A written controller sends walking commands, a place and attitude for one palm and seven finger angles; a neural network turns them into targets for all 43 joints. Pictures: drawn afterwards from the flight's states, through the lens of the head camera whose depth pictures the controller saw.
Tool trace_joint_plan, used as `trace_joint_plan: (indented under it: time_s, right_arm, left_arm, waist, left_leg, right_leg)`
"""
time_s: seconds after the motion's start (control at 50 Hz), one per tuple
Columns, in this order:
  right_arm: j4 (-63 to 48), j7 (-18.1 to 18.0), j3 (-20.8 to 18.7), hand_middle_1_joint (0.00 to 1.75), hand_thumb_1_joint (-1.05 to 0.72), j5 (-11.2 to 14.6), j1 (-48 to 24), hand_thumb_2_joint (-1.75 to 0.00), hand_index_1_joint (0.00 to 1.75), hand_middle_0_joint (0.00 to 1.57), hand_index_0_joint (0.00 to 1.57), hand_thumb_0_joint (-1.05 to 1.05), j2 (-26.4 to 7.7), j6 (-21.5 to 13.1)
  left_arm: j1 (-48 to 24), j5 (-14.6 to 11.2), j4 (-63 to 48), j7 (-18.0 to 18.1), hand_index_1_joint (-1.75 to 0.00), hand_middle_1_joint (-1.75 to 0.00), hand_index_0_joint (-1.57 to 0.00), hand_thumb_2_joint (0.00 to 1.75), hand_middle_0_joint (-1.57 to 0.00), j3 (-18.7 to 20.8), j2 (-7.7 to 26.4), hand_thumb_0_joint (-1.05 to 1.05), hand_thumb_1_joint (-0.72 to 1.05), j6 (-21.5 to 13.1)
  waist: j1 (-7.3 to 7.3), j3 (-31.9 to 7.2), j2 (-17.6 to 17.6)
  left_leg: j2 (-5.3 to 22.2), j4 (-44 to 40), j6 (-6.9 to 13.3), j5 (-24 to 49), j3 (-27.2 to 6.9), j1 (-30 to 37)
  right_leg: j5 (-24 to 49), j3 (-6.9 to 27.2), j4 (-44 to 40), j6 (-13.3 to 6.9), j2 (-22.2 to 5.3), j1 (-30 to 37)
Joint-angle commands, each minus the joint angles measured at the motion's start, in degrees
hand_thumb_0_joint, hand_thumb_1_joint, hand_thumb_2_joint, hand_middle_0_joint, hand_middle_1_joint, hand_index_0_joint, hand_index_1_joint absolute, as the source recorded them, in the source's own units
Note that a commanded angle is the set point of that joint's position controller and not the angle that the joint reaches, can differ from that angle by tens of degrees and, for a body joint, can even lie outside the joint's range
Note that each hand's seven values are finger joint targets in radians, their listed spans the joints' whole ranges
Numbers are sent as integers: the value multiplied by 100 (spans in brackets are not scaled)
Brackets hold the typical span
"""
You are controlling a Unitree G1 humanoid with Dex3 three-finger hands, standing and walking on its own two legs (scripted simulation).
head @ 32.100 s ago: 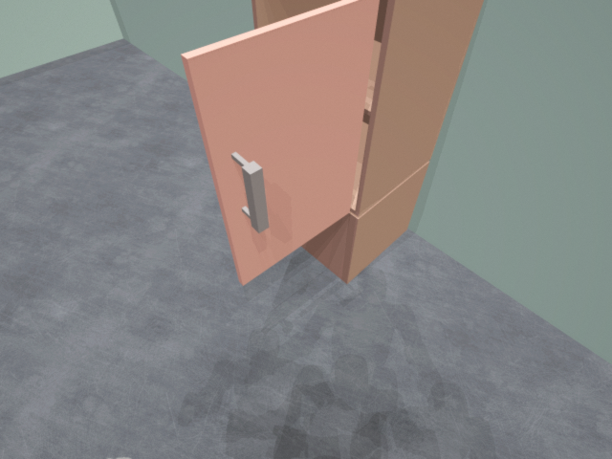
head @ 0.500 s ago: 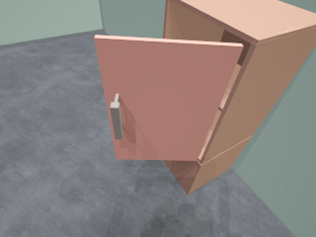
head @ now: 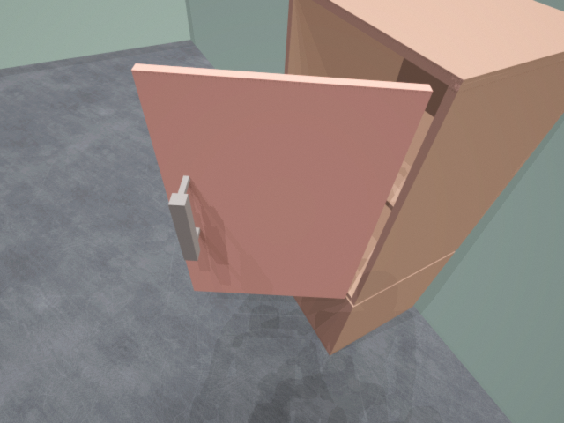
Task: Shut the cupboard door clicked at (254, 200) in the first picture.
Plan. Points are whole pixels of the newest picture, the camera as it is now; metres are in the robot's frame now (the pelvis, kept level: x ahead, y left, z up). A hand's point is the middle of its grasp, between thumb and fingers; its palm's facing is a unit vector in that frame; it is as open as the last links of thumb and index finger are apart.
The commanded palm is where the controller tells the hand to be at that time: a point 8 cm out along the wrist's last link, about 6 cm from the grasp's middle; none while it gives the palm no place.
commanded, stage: come to a stop and stand still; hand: left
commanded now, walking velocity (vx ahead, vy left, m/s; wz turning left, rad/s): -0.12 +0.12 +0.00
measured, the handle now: (188, 219) +0.44 +0.20 -0.01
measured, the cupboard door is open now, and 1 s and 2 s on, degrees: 59 59 59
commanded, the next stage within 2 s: look again from close up in 0.68 s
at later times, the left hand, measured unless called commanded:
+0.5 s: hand out of the picture +0.00 +0.23 -0.16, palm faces -0.01 -0.97 -0.25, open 7.4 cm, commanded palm none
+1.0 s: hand out of the picture -0.02 +0.19 -0.17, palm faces -0.04 -0.99 -0.17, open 7.4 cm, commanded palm none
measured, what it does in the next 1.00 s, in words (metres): stands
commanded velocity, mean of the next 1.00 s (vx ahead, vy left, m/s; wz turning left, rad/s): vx -0.01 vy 0.00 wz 0.00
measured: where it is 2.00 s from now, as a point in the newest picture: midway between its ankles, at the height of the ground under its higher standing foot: outside the picture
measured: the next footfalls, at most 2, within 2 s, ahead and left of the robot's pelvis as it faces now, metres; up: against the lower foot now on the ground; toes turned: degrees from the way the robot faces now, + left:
none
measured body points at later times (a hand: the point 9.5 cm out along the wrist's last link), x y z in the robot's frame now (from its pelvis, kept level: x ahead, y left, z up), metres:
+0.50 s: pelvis -0.03 +0.04 +0.00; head -0.04 +0.03 +0.45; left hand +0.00 +0.28 -0.14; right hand +0.02 -0.19 -0.15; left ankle +0.00 +0.11 -0.73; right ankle -0.03 -0.09 -0.73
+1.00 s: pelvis -0.01 +0.03 +0.01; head +0.00 +0.03 +0.46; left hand -0.02 +0.24 -0.15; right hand -0.03 -0.18 -0.15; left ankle +0.00 +0.11 -0.73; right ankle -0.03 -0.09 -0.73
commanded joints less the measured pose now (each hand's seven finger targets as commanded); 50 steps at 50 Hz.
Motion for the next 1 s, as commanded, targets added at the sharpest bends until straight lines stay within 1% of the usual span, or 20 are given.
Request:
trace_joint_plan:
  time_s: [0.0,0.02,0.04,0.06,0.08,0.14,0.2,0.22,0.24,0.26,0.28,0.32,0.36,0.38,0.42,0.46,0.52,0.76,0.82,0.98]
  right_arm:
    - [-161,-32,-20,30,-90,56,306,-90,30,20,20,0,-273,-118]
    - [-197,-38,-48,30,-90,31,251,-90,30,20,20,0,-415,-97]
    - [-222,-31,-63,30,-90,15,152,-90,30,20,20,0,-475,-84]
    - [-248,-39,-63,30,-90,15,103,-90,30,20,20,0,-499,-79]
    - [-287,-46,-76,30,-90,22,57,-90,30,20,20,0,-505,-69]
    - [-427,-24,-93,30,-90,-2,-52,-90,30,20,20,0,-603,-27]
    - [-504,21,-72,30,-90,-9,-191,-90,30,20,20,0,-577,-26]
    - [-917,35,-102,30,-90,46,-668,-90,30,20,20,0,-878,-144]
    - [-1005,98,-83,30,-90,17,-180,-90,30,20,20,0,-561,-95]
    - [-1005,122,-59,30,-90,5,-74,-90,30,20,20,0,-557,-78]
    - [-1012,145,-38,30,-90,-26,13,-90,30,20,20,0,-542,-104]
    - [-1098,136,-40,30,-90,-43,-74,-90,30,20,20,0,-774,-155]
    - [-1208,119,-27,30,-90,-36,-166,-90,30,20,20,0,-908,-130]
    - [-1221,127,-29,30,-90,-51,-211,-90,30,20,20,0,-893,-135]
    - [-1236,145,-40,30,-90,-76,-198,-90,30,20,20,0,-976,-110]
    - [-1216,161,-48,30,-90,-88,-190,-90,30,20,20,0,-1036,-101]
    - [-1153,165,-26,30,-90,-84,-115,-90,30,20,20,0,-1037,-130]
    - [-525,138,96,30,-90,-28,206,-90,30,20,20,0,-854,-257]
    - [-362,119,114,30,-90,-16,221,-90,30,20,20,0,-779,-280]
    - [-97,78,131,30,-90,-6,241,-90,30,20,20,0,-619,-277]
  left_arm:
    - [476,-117,-110,65,-30,-30,-20,90,-20,55,577,0,90,-16]
    - [468,-117,-180,72,-30,-30,-20,90,-20,76,562,0,90,20]
    - [463,-86,-221,77,-30,-30,-20,90,-20,82,555,0,90,66]
    - [414,-87,-234,75,-30,-30,-20,90,-20,90,582,0,90,87]
    - [429,-76,-262,77,-30,-30,-20,90,-20,105,594,0,90,96]
    - [368,-83,-284,57,-30,-30,-20,90,-20,105,605,0,90,132]
    - [274,-63,-339,25,-30,-30,-20,90,-20,67,519,0,90,158]
    - [665,-31,-173,216,-30,-30,-20,90,-20,31,746,0,90,44]
    - [230,-50,-486,168,-30,-30,-20,90,-20,69,1074,0,90,-47]
    - [40,-53,-576,132,-30,-30,-20,90,-20,78,1049,0,90,-71]
    - [-98,-31,-631,106,-30,-30,-20,90,-20,58,960,0,90,-74]
    - [-15,-51,-604,59,-30,-30,-20,90,-20,13,784,0,90,27]
    - [64,-42,-566,23,-30,-30,-20,90,-20,-24,651,0,90,120]
    - [58,-23,-557,-3,-30,-30,-20,90,-20,-32,646,0,90,122]
    - [97,-27,-547,-33,-30,-30,-20,90,-20,-42,659,0,90,144]
    - [183,-15,-554,-46,-30,-30,-20,90,-20,-30,679,0,90,157]
    - [243,-20,-535,-60,-30,-30,-20,90,-20,-32,712,0,90,125]
    - [248,-87,-132,-53,-30,-30,-20,90,-20,-119,703,0,90,2]
    - [275,-90,2,-36,-30,-30,-20,90,-20,-130,658,0,90,-8]
    - [310,-89,202,-13,-30,-30,-20,90,-20,-139,561,0,90,-11]
  waist:
    - [-2,-186,-275]
    - [58,-187,-93]
    - [92,-64,144]
    - [94,-42,356]
    - [109,73,364]
    - [93,-131,169]
    - [96,37,173]
    - [195,9,648]
    - [-176,-511,428]
    - [-191,-652,251]
    - [-213,-550,339]
    - [-81,-145,745]
    - [-6,402,391]
    - [32,604,361]
    - [19,700,271]
    - [50,639,303]
    - [53,388,151]
    - [-18,105,86]
    - [-3,106,178]
    - [14,248,105]
  left_leg:
    - [50,-1177,57,2241,29,357]
    - [281,-1055,131,3183,-66,567]
    - [345,-940,185,3605,-109,599]
    - [387,-915,236,3792,-188,595]
    - [400,-910,268,3826,-220,521]
    - [399,-988,247,3106,-290,520]
    - [373,-1359,290,2011,-426,274]
    - [387,-197,95,2556,-153,490]
    - [91,-348,90,922,-142,195]
    - [65,-651,90,697,-96,289]
    - [86,-892,98,1004,-94,448]
    - [451,-1248,334,1787,-642,312]
    - [539,-1748,472,632,-918,-285]
    - [483,-1925,472,277,-936,-515]
    - [429,-2211,424,-591,-957,-602]
    - [446,-2386,439,-896,-1021,-664]
    - [401,-2362,436,-683,-961,-498]
    - [312,-2034,360,863,-589,275]
    - [313,-1953,352,1284,-509,396]
    - [317,-1879,334,1526,-409,452]
  right_leg:
    - [5051,855,-152,-136,-1206,620]
    - [4384,768,-186,-2,-1066,414]
    - [3943,779,-190,64,-989,252]
    - [3531,787,-220,87,-953,227]
    - [3371,803,-260,99,-923,210]
    - [2663,856,-363,3,-936,181]
    - [1544,898,-669,37,-832,50]
    - [3872,1421,-646,97,-1178,-239]
    - [3072,1535,-561,-217,-1465,144]
    - [2257,1459,-511,-368,-1392,106]
    - [2038,1210,-395,-347,-1226,-24]
    - [730,807,-232,-77,-694,-343]
    - [-126,652,-368,28,-467,-387]
    - [-88,660,-405,14,-487,-366]
    - [-394,714,-444,18,-476,-506]
    - [-438,705,-424,39,-454,-471]
    - [-392,787,-513,27,-521,-390]
    - [389,975,-821,28,-726,-313]
    - [678,953,-809,52,-738,-234]
    - [859,947,-876,57,-737,-160]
